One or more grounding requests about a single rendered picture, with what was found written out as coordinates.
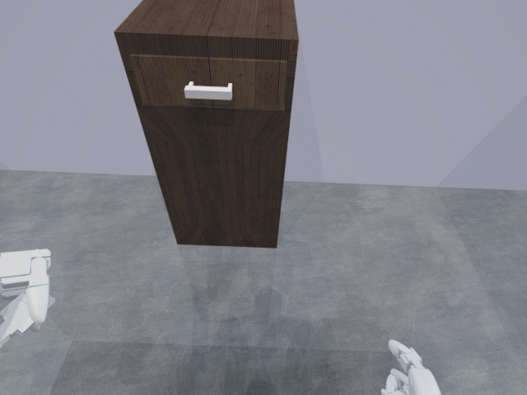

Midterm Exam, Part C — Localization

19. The robot right hand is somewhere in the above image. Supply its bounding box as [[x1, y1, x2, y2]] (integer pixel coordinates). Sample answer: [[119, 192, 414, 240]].
[[381, 340, 441, 395]]

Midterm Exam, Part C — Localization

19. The handle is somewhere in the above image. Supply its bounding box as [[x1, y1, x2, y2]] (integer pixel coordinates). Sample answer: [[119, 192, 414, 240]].
[[184, 81, 232, 100]]

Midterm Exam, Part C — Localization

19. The drawer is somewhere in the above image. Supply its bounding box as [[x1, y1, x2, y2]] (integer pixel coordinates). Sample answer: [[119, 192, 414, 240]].
[[130, 54, 287, 109]]

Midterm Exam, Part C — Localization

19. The cabinet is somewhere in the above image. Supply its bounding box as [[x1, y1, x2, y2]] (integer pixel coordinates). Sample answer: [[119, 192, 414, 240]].
[[114, 0, 299, 249]]

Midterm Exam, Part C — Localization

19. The robot left hand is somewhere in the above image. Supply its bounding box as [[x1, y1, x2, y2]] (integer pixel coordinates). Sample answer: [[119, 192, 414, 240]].
[[0, 249, 55, 350]]

